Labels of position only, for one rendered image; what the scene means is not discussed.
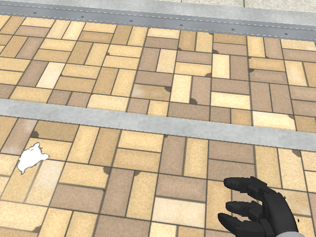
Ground right robot hand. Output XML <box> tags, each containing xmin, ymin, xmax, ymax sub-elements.
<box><xmin>217</xmin><ymin>176</ymin><xmax>299</xmax><ymax>237</ymax></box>

